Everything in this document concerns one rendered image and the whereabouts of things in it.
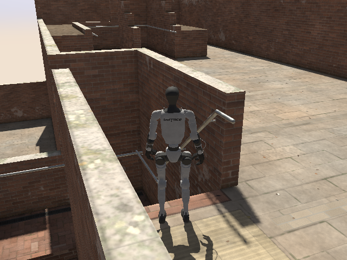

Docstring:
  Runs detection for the right robot upper arm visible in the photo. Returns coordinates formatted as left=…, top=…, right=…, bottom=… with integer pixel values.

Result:
left=184, top=109, right=198, bottom=140

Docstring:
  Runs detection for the left robot thigh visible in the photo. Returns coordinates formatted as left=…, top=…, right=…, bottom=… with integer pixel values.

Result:
left=155, top=151, right=166, bottom=190

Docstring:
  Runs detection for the robot right hand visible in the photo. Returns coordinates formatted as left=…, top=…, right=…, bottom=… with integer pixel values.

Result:
left=192, top=153, right=204, bottom=165

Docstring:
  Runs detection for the left robot upper arm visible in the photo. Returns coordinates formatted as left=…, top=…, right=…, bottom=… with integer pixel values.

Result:
left=149, top=110, right=161, bottom=140

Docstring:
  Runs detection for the robot right forearm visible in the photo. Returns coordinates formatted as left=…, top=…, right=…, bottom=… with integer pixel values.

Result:
left=193, top=132, right=203, bottom=154

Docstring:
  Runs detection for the left robot shin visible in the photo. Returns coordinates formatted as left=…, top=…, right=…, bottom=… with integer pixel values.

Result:
left=158, top=180, right=165, bottom=216

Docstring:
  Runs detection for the robot left hand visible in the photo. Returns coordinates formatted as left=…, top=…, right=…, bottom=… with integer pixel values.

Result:
left=145, top=149, right=157, bottom=160

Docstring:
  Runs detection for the robot left forearm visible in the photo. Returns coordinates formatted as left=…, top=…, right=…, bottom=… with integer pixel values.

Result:
left=146, top=132, right=155, bottom=151

